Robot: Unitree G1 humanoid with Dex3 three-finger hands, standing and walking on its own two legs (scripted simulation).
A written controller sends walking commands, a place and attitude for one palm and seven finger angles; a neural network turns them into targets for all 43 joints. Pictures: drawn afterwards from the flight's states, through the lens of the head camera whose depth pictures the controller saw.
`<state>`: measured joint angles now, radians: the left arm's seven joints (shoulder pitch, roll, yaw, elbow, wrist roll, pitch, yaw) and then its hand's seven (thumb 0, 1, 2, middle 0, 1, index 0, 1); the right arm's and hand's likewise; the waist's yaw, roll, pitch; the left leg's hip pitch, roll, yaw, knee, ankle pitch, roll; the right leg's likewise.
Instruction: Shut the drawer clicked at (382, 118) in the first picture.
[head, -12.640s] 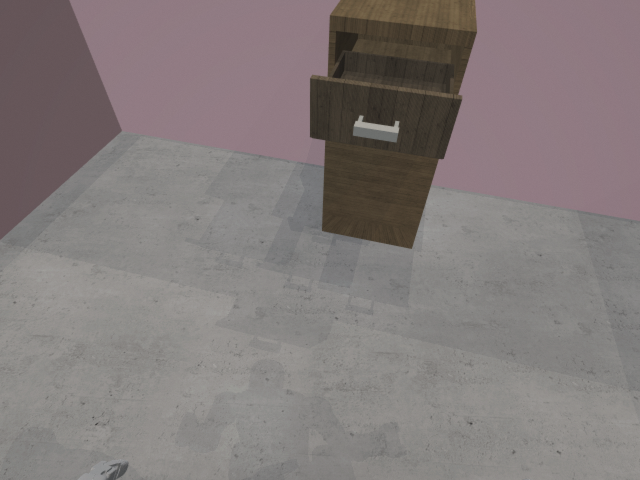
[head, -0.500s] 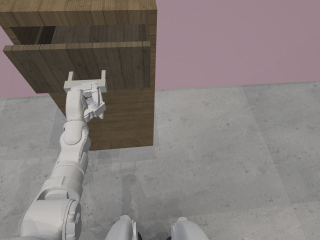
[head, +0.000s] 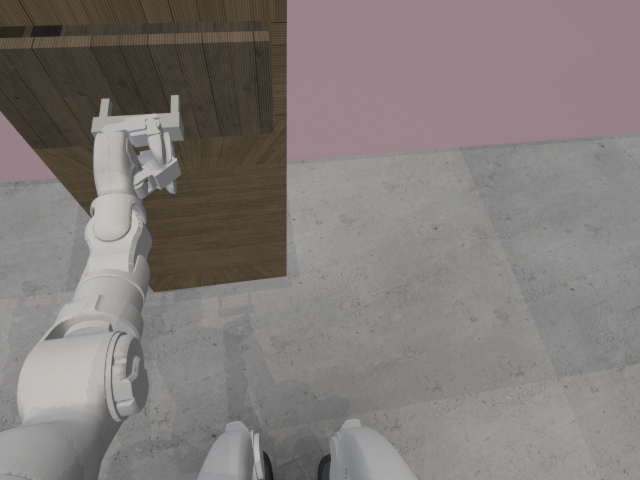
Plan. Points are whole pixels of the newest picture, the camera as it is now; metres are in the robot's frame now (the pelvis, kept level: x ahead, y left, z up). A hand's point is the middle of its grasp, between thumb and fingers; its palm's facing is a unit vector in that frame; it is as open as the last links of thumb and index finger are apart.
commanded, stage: push the drawer shut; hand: left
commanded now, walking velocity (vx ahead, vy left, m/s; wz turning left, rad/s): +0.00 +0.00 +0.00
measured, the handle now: (140, 116) +0.58 +0.19 +0.06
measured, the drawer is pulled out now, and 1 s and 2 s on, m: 0.03 0.00 0.00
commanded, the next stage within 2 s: pull the fist back off the drawer in 0.56 s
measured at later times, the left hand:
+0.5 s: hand (169, 142) +0.54 +0.15 +0.05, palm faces +0.09 -1.00 -0.03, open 2.7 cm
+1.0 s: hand (168, 140) +0.54 +0.15 +0.06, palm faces +0.08 -1.00 -0.05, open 2.9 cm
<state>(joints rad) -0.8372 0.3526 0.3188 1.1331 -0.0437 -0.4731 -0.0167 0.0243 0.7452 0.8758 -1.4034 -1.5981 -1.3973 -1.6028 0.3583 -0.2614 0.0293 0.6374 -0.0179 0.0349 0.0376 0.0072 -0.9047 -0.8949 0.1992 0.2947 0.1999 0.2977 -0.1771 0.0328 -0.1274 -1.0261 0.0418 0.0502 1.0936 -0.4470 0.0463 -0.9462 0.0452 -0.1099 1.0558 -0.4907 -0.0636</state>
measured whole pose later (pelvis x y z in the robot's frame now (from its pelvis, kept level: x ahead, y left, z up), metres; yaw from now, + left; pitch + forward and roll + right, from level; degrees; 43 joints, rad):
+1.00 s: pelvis -0.03 +0.02 -0.02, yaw +0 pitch +26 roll -5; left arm -1.14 0.48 0.30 1.33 0.03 -0.42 0.04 -0.03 0.63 0.95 -1.40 -1.60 -1.40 -1.60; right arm 0.43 -0.28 0.07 0.66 -0.06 0.00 0.05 0.01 -0.90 -0.89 0.20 0.29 0.20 0.30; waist -0.25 0.05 -0.12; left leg -1.22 0.04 0.01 1.18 -0.42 0.07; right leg -1.11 0.04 -0.15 1.11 -0.46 -0.05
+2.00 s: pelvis +0.04 +0.00 +0.05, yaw +2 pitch +9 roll -1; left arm -0.10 0.25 0.13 0.24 -0.20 -0.21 -0.09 0.02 0.90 0.90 -1.40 -1.60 -1.40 -1.60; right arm 0.22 -0.28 0.02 0.52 0.06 0.03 0.00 0.01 -0.91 -0.90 0.20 0.29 0.20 0.30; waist -0.02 0.05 -0.11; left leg -0.55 0.00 0.04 0.79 -0.40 0.04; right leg -0.46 0.04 -0.09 0.74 -0.43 -0.05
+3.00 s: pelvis +0.04 +0.00 +0.09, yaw +2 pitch -4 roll +0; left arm 0.54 0.33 0.27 -0.47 -0.08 -0.10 0.10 0.02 0.89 0.90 -1.41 -1.60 -1.40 -1.60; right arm 0.20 -0.24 0.03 0.60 0.02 -0.08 -0.06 0.02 -0.90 -0.90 0.20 0.30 0.20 0.30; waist 0.06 0.07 0.01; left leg -0.13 -0.01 0.04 0.44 -0.25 0.03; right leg -0.04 0.05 -0.07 0.38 -0.28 -0.05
